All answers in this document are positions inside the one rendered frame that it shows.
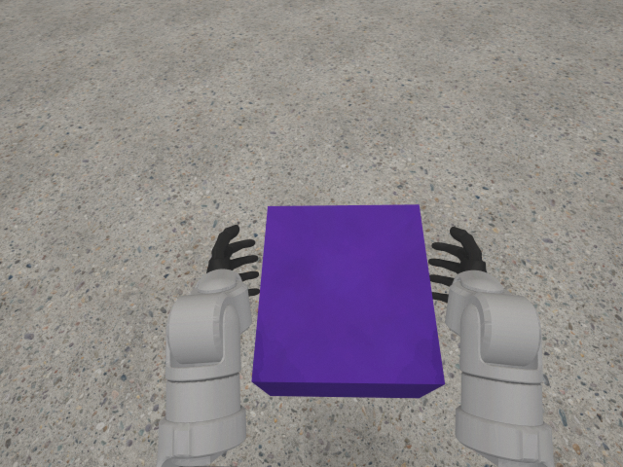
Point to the robot left forearm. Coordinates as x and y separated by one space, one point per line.
204 417

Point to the robot right forearm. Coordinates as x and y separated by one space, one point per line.
500 414

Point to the robot left hand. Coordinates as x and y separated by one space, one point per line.
222 252

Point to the robot right hand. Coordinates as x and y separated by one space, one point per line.
470 257

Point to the carton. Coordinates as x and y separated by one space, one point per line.
345 306

